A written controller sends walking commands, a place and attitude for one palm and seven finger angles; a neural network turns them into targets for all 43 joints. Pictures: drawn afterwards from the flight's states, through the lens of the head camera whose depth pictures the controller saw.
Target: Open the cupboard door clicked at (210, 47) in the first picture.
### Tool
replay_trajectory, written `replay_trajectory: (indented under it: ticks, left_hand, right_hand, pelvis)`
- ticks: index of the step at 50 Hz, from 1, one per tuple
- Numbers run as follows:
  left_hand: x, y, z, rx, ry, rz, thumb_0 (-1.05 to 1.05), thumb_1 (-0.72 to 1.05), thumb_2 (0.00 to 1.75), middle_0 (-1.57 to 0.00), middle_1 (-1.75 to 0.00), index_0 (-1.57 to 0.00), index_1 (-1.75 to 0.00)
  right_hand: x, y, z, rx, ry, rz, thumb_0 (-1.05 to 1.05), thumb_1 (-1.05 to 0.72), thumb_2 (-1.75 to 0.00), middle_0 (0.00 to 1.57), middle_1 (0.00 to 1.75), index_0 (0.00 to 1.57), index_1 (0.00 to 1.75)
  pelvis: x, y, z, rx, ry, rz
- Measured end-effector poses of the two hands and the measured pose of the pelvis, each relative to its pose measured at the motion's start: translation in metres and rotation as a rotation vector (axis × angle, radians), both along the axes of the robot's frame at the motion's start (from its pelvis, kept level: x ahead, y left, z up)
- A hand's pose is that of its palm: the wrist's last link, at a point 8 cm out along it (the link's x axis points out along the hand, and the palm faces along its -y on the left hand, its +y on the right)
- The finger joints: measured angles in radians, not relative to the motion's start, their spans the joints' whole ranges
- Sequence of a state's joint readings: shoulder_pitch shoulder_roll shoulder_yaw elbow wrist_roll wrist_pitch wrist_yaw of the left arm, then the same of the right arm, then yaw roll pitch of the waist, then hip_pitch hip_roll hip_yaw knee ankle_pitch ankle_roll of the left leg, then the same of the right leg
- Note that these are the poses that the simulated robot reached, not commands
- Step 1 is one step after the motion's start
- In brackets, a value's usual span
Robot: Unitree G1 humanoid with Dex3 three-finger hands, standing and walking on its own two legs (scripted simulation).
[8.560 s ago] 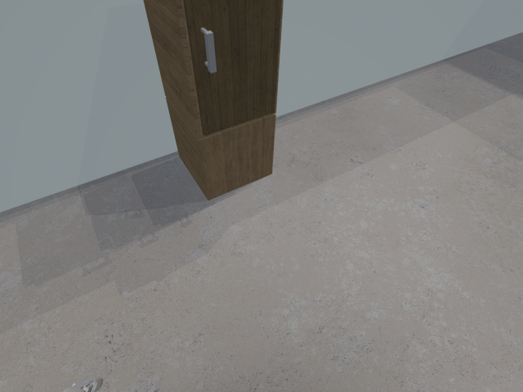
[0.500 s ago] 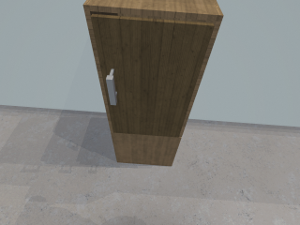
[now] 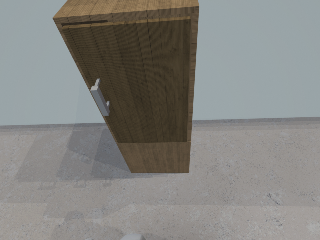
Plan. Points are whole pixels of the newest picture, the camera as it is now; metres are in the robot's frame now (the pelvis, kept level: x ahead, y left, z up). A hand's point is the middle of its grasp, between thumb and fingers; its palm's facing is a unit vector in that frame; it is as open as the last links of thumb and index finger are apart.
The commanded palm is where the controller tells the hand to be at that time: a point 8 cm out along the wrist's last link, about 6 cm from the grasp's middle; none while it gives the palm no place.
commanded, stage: come to a stop and stand still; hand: left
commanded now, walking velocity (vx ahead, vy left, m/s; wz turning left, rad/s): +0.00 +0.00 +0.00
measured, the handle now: (102, 97) +0.56 +0.25 +0.00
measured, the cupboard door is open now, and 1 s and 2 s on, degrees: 0 0 0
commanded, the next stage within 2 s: look again from close up in 0.44 s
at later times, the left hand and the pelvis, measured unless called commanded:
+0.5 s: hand out of the picture -0.04 +0.21 -0.18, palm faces +0.04 -0.98 -0.21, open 7.4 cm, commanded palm none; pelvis -0.03 +0.03 +0.00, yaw +0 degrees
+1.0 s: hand out of the picture +0.06 +0.29 -0.15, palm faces +0.01 -0.95 -0.32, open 7.4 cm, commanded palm none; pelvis -0.05 +0.05 +0.00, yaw +0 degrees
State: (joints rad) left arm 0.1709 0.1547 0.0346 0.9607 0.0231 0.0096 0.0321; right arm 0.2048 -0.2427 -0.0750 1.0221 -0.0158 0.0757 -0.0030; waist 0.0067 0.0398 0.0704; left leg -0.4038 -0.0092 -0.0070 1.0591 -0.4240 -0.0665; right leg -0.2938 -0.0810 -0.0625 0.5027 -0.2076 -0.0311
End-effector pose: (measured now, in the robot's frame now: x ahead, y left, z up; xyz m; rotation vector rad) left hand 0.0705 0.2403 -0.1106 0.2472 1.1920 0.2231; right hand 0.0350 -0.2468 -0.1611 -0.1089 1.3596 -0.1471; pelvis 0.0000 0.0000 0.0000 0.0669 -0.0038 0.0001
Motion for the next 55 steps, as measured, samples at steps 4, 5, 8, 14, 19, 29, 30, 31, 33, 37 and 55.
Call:
replay_trajectory:
  ticks: [4,5,8,14,19,29,30,31,33,37,55]
  left_hand:
    - [-0.021,0.008,-0.003,-0.012,0.019,0.018,0.01,0.9,0.9,-0.21,-0.3,-0.2,-0.3]
    - [-0.028,0.012,-0.005,-0.016,0.027,0.023,0.01,0.9,0.9,-0.21,-0.3,-0.2,-0.3]
    - [-0.048,0.024,-0.015,-0.035,0.059,0.041,0.01,0.9,0.9,-0.21,-0.3,-0.2,-0.3]
    - [-0.083,0.043,-0.038,-0.08,0.133,0.078,0.01,0.9,0.9,-0.2,-0.3,-0.2,-0.3]
    - [-0.104,0.037,-0.036,-0.098,0.184,0.082,0.01,0.91,0.9,-0.2,-0.3,-0.19,-0.3]
    - [-0.117,0.007,-0.033,-0.126,0.223,0.029,0.01,0.9,0.9,-0.2,-0.3,-0.2,-0.3]
    - [-0.114,0.008,-0.034,-0.123,0.207,0.023,0.01,0.9,0.9,-0.2,-0.3,-0.2,-0.3]
    - [-0.11,0.01,-0.034,-0.117,0.189,0.02,0.01,0.91,0.9,-0.21,-0.3,-0.2,-0.3]
    - [-0.102,0.018,-0.033,-0.099,0.147,0.016,0.01,0.91,0.9,-0.21,-0.3,-0.2,-0.3]
    - [-0.078,0.037,-0.03,-0.061,0.061,-0.001,0.01,0.9,0.9,-0.21,-0.3,-0.2,-0.3]
    - [-0.03,0.098,0.0,0.026,-0.11,-0.077,0.01,0.9,0.9,-0.2,-0.3,-0.2,-0.3]
  right_hand:
    - [-0.003,0.006,0.006,-0.007,-0.017,0.02,0.0,-0.91,-0.9,0.2,0.29,0.2,0.3]
    - [-0.003,0.008,0.008,-0.011,-0.026,0.025,0.0,-0.91,-0.9,0.2,0.29,0.2,0.3]
    - [-0.005,0.018,0.013,-0.03,-0.06,0.035,0.0,-0.91,-0.9,0.2,0.29,0.2,0.3]
    - [-0.028,0.046,0.019,-0.058,-0.066,0.042,0.0,-0.91,-0.9,0.2,0.29,0.2,0.3]
    - [-0.042,0.06,0.015,-0.036,-0.015,0.038,0.0,-0.92,-0.9,0.2,0.29,0.2,0.3]
    - [-0.061,0.057,0.006,0.003,0.013,0.006,0.0,-0.92,-0.9,0.21,0.29,0.2,0.3]
    - [-0.061,0.054,0.007,-0.004,0.0,0.012,0.0,-0.92,-0.9,0.21,0.3,0.2,0.3]
    - [-0.06,0.051,0.007,-0.014,-0.015,0.015,0.0,-0.92,-0.9,0.21,0.3,0.2,0.3]
    - [-0.056,0.042,0.009,-0.039,-0.043,0.017,0.0,-0.91,-0.9,0.21,0.3,0.2,0.3]
    - [-0.045,0.026,0.016,-0.092,-0.099,0.021,0.0,-0.91,-0.9,0.21,0.3,0.2,0.3]
    - [-0.012,0.017,0.047,-0.169,-0.236,0.1,0.0,-0.91,-0.9,0.21,0.29,0.2,0.3]
  pelvis:
    - [-0.01,0.005,0.001,0.0,0.002,0.0]
    - [-0.012,0.007,0.001,-0.002,0.003,-0.002]
    - [-0.02,0.017,-0.002,-0.018,0.004,-0.004]
    - [-0.03,0.033,-0.008,-0.05,0.003,0.002]
    - [-0.029,0.035,-0.004,-0.038,0.008,-0.001]
    - [-0.033,0.031,-0.004,-0.054,-0.001,-0.004]
    - [-0.034,0.03,-0.005,-0.055,0.002,-0.002]
    - [-0.034,0.03,-0.006,-0.058,0.003,0.0]
    - [-0.035,0.031,-0.007,-0.062,0.001,0.003]
    - [-0.036,0.034,-0.009,-0.064,-0.013,0.003]
    - [-0.056,0.053,-0.002,-0.066,-0.04,-0.004]
